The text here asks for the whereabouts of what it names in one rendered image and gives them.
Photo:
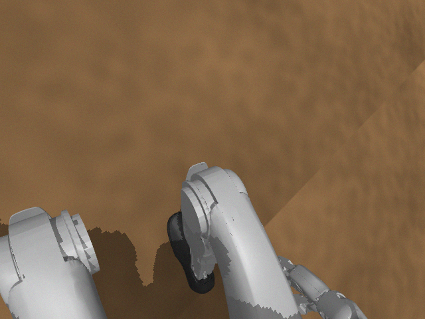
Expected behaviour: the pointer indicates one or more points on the right robot foot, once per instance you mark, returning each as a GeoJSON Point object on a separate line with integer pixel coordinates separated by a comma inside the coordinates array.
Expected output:
{"type": "Point", "coordinates": [181, 250]}

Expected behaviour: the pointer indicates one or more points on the right robot arm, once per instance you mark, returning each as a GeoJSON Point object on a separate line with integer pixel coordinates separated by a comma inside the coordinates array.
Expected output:
{"type": "Point", "coordinates": [334, 305]}

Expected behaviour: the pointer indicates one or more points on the right robot hand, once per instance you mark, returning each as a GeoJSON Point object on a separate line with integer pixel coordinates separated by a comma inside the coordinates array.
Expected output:
{"type": "Point", "coordinates": [304, 281]}

